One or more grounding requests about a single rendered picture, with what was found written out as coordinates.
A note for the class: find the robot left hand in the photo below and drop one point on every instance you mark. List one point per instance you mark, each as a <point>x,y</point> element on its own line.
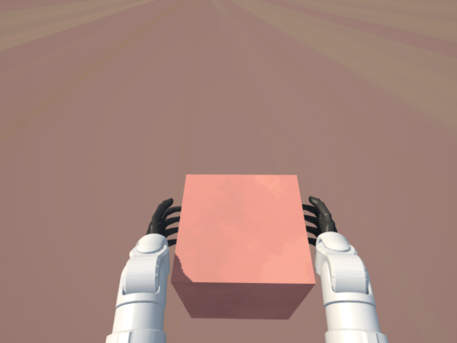
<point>159,222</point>

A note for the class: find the robot right hand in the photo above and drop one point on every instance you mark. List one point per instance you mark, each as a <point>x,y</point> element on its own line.
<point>323,219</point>

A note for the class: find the right robot forearm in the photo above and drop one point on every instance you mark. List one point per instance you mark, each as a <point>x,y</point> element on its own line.
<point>347,292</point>

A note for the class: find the left robot forearm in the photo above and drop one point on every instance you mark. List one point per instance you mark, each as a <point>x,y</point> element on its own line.
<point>141,299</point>

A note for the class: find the carton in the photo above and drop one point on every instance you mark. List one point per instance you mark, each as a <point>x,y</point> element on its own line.
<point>242,249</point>

